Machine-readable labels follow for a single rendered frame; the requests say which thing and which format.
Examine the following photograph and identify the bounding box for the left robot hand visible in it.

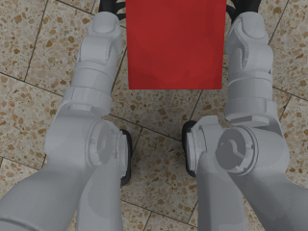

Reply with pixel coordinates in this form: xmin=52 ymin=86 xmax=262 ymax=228
xmin=98 ymin=0 xmax=126 ymax=20

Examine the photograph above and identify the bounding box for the carton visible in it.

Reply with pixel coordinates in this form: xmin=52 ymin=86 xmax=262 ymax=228
xmin=125 ymin=0 xmax=227 ymax=90

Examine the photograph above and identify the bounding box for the right robot hand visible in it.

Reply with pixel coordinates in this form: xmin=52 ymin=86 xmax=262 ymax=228
xmin=226 ymin=0 xmax=262 ymax=25

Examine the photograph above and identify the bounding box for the robot right upper arm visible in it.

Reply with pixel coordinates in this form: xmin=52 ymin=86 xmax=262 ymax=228
xmin=215 ymin=125 xmax=308 ymax=231

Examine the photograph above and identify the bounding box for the left robot forearm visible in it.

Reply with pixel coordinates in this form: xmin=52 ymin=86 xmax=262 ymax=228
xmin=44 ymin=12 xmax=123 ymax=152

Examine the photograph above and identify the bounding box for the right robot thigh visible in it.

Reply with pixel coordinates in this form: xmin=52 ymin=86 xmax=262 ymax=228
xmin=186 ymin=123 xmax=247 ymax=231

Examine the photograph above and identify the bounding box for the robot right foot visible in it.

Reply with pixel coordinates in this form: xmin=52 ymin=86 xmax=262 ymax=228
xmin=182 ymin=120 xmax=196 ymax=177

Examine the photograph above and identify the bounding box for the right robot forearm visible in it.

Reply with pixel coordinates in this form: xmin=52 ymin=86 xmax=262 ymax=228
xmin=224 ymin=12 xmax=286 ymax=141

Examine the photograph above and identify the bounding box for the robot left upper arm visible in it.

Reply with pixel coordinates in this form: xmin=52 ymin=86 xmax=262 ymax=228
xmin=0 ymin=115 xmax=114 ymax=231

